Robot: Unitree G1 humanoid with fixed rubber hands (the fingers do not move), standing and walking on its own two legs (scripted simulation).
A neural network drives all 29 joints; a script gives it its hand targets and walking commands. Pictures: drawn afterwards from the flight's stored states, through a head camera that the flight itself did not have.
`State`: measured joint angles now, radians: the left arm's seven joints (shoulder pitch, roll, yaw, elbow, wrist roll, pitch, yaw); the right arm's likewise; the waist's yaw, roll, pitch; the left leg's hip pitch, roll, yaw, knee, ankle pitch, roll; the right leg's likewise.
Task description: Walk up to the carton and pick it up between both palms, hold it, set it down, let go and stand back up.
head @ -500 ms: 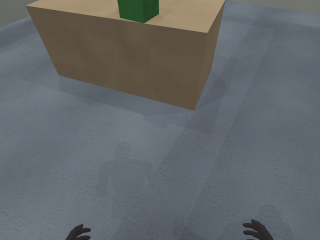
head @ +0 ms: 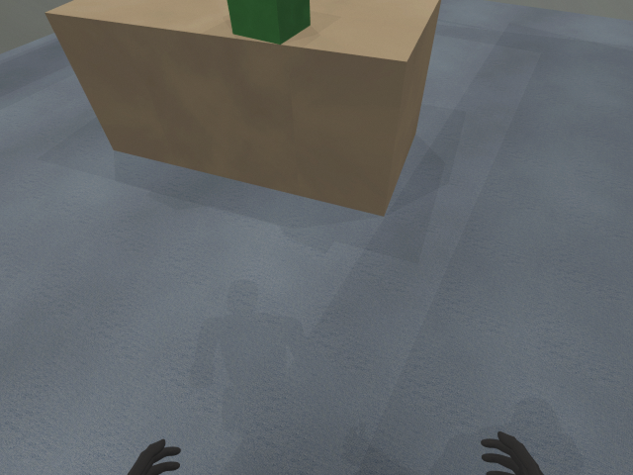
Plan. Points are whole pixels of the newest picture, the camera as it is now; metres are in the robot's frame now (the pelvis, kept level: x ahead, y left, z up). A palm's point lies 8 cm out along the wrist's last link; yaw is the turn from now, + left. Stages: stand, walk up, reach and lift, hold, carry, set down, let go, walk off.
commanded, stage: stand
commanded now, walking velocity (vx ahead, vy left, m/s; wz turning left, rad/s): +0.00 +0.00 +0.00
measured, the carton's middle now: out of the picture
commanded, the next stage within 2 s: none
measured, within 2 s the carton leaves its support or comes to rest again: neither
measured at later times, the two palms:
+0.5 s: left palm out of the picture +0.11 +0.25 -0.09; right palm out of the picture +0.12 -0.24 -0.09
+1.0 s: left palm out of the picture +0.09 +0.26 -0.09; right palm out of the picture +0.09 -0.24 -0.09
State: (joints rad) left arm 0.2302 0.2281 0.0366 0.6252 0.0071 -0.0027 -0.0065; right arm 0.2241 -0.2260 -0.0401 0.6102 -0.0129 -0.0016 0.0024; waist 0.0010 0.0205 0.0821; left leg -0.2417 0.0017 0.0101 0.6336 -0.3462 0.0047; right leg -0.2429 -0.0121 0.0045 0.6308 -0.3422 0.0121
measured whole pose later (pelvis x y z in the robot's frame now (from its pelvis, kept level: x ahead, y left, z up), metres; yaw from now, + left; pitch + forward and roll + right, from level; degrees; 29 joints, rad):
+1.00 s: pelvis -0.02 +0.01 +0.00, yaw +0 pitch -3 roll +0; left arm 0.28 0.24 0.03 0.66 0.01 -0.01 -0.01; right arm 0.27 -0.24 -0.03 0.65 -0.01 -0.01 0.01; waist 0.00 0.01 0.06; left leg -0.25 0.00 0.02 0.59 -0.29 0.01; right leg -0.26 -0.02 0.01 0.58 -0.28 0.02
